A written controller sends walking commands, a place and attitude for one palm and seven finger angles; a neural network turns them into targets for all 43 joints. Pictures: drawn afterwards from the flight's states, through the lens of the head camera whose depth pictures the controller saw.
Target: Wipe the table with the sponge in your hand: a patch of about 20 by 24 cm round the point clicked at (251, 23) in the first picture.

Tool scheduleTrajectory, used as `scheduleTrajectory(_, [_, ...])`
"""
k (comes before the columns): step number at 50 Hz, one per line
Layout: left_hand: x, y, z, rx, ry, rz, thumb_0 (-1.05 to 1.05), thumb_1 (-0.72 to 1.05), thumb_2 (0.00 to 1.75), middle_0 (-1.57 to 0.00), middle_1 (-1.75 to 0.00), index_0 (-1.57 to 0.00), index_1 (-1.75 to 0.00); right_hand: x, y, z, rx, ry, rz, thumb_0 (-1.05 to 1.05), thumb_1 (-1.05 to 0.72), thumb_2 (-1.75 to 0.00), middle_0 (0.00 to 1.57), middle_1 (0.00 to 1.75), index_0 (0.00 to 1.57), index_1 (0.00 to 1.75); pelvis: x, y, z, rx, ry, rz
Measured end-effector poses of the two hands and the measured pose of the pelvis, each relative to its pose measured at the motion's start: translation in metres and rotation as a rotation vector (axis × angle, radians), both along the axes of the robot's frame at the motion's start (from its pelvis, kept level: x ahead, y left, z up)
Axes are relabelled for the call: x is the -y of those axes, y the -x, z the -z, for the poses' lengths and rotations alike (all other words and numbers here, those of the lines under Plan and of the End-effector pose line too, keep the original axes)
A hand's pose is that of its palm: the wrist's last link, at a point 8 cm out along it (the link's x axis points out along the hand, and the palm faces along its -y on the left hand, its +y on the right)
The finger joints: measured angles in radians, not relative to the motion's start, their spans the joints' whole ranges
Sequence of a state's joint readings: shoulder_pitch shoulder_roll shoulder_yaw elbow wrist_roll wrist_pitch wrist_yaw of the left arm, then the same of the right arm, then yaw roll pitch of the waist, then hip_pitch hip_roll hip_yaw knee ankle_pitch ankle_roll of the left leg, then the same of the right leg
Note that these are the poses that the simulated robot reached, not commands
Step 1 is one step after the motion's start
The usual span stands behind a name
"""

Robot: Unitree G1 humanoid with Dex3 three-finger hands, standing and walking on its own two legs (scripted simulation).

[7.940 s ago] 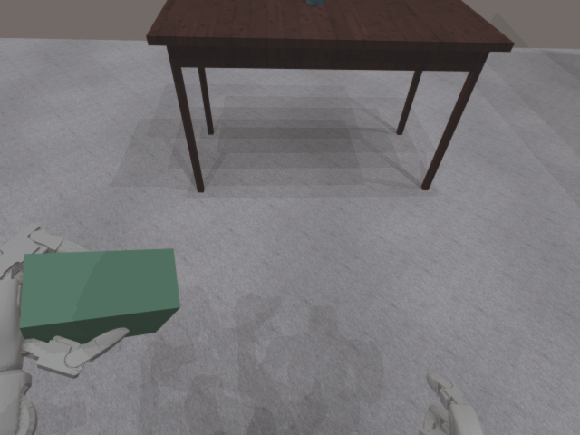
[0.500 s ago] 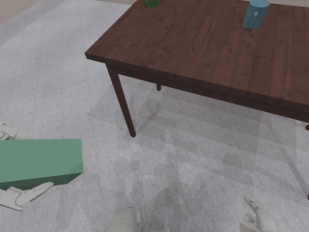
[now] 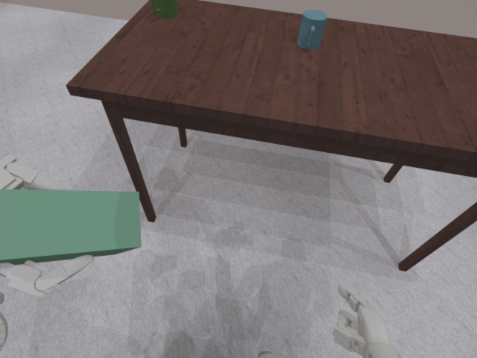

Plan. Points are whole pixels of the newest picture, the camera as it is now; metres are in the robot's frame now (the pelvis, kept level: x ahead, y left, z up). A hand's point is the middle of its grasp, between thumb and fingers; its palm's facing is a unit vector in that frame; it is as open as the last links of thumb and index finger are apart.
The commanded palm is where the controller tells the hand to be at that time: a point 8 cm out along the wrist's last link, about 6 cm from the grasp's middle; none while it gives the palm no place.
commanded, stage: turn to face it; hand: left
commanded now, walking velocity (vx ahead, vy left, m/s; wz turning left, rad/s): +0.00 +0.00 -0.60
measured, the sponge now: (90, 228) +0.23 +0.22 +0.15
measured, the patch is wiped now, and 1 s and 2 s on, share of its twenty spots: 0.00 0.00 0.00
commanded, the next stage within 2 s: take the last steps up to it in 0.84 s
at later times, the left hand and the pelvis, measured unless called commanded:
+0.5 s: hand (191, 230) +0.23 +0.10 +0.18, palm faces +0.03 -0.80 -0.59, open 10.4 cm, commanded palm +0.18 +0.16 +0.18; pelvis -0.06 -0.06 +0.00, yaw -18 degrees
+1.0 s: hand (217, 285) +0.17 +0.06 +0.17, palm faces +0.03 -0.90 -0.43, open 10.4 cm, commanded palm +0.13 +0.12 +0.18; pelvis -0.13 -0.06 -0.01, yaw -25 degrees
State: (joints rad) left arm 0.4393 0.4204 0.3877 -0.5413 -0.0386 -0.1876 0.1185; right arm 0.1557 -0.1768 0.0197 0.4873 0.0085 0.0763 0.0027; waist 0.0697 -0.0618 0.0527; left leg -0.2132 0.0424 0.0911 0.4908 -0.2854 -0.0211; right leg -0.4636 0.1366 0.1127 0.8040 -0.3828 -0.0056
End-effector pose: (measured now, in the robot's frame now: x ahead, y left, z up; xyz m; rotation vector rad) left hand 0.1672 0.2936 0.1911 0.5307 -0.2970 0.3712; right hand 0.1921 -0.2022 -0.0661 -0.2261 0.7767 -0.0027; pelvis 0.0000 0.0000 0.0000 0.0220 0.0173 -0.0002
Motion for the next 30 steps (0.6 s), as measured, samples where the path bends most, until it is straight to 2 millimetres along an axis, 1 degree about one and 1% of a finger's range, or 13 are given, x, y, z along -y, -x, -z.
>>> scheduleTrajectory(2, [0.003, -0.002, 0.0, -0.015, 0.001, 0.014, -0.01, -0.52, 1.0, -0.69, -1.36, -0.71, -1.36, -0.001, 0.015, 0.003, 0.0, -0.021, 0.023, 0.01, -0.9, -0.9, 0.2, 0.3, 0.2, 0.3, -0.001, 0.004, -0.001, 0.014, 0.015, 0.03])
scheduleTrajectory(4, [0.012, -0.007, -0.001, -0.025, 0.013, 0.038, -0.01, -0.52, 1.0, -0.69, -1.36, -0.71, -1.36, -0.001, 0.031, 0.007, -0.011, -0.048, 0.049, 0.01, -0.9, -0.9, 0.2, 0.3, 0.2, 0.3, -0.001, 0.007, -0.003, 0.026, 0.033, 0.066])
scheduleTrajectory(7, [0.033, -0.018, -0.002, -0.025, 0.014, 0.099, -0.01, -0.52, 1.0, -0.69, -1.36, -0.71, -1.36, 0.007, 0.055, 0.015, -0.027, -0.079, 0.094, 0.01, -0.9, -0.9, 0.2, 0.3, 0.2, 0.3, 0.004, 0.012, -0.002, 0.036, 0.048, 0.118])
scheduleTrajectory(9, [0.051, -0.029, -0.002, -0.026, -0.004, 0.148, -0.01, -0.52, 1.0, -0.69, -1.36, -0.71, -1.36, 0.017, 0.072, 0.022, -0.037, -0.091, 0.128, 0.01, -0.9, -0.9, 0.2, 0.3, 0.2, 0.3, 0.012, 0.016, 0.001, 0.037, 0.05, 0.145])
scheduleTrajectory(11, [0.071, -0.039, -0.001, -0.028, -0.034, 0.193, -0.01, -0.52, 0.99, -0.69, -1.36, -0.71, -1.36, 0.032, 0.088, 0.03, -0.045, -0.099, 0.167, 0.01, -0.9, -0.9, 0.2, 0.3, 0.2, 0.3, 0.024, 0.019, 0.006, 0.034, 0.045, 0.17])
scheduleTrajectory(13, [0.094, -0.048, 0.002, -0.027, -0.067, 0.236, -0.01, -0.52, 0.99, -0.69, -1.36, -0.71, -1.36, 0.052, 0.103, 0.041, -0.051, -0.101, 0.207, 0.01, -0.9, -0.9, 0.2, 0.3, 0.2, 0.3, 0.035, 0.025, 0.012, 0.034, 0.051, 0.187])
scheduleTrajectory(15, [0.115, -0.053, 0.003, -0.034, -0.085, 0.284, -0.01, -0.52, 0.99, -0.69, -1.36, -0.71, -1.36, 0.073, 0.12, 0.049, -0.077, -0.084, 0.254, 0.01, -0.9, -0.9, 0.2, 0.3, 0.2, 0.3, 0.042, 0.032, 0.014, 0.035, 0.052, 0.196])
scheduleTrajectory(17, [0.132, -0.055, 0.002, -0.051, -0.095, 0.335, -0.01, -0.52, 0.99, -0.69, -1.36, -0.71, -1.36, 0.094, 0.137, 0.049, -0.106, -0.061, 0.316, 0.01, -0.9, -0.9, 0.2, 0.3, 0.2, 0.3, 0.047, 0.039, 0.013, 0.029, 0.035, 0.219])
scheduleTrajectory(19, [0.143, -0.053, -0.001, -0.073, -0.117, 0.377, -0.01, -0.52, 0.99, -0.69, -1.36, -0.71, -1.36, 0.113, 0.154, 0.045, -0.125, -0.033, 0.379, 0.01, -0.9, -0.9, 0.2, 0.3, 0.2, 0.3, 0.05, 0.044, 0.009, 0.022, 0.02, 0.25])
scheduleTrajectory(21, [0.149, -0.049, -0.005, -0.093, -0.145, 0.402, -0.01, -0.52, 0.99, -0.69, -1.36, -0.71, -1.36, 0.128, 0.169, 0.039, -0.136, -0.007, 0.43, 0.01, -0.91, -0.9, 0.2, 0.3, 0.2, 0.3, 0.053, 0.049, 0.006, 0.014, 0.011, 0.274])
scheduleTrajectory(24, [0.152, -0.041, -0.011, -0.095, -0.17, 0.415, -0.01, -0.52, 0.99, -0.69, -1.36, -0.71, -1.36, 0.143, 0.186, 0.031, -0.138, 0.026, 0.48, 0.01, -0.91, -0.9, 0.2, 0.3, 0.19, 0.3, 0.055, 0.055, 0.003, 0.006, 0.003, 0.302])
scheduleTrajectory(27, [0.148, -0.034, -0.014, -0.08, -0.159, 0.407, -0.01, -0.52, 0.99, -0.69, -1.36, -0.71, -1.36, 0.149, 0.198, 0.024, -0.126, 0.049, 0.502, 0.01, -0.91, -0.9, 0.19, 0.3, 0.19, 0.3, 0.055, 0.061, 0.001, 0.003, -0.003, 0.324])
scheduleTrajectory(30, [0.142, -0.025, -0.009, -0.063, -0.11, 0.389, -0.01, -0.52, 0.99, -0.69, -1.36, -0.71, -1.36, 0.147, 0.205, 0.018, -0.105, 0.065, 0.502, 0.01, -0.91, -0.9, 0.19, 0.3, 0.19, 0.3, 0.053, 0.067, 0.001, 0.002, -0.005, 0.338])
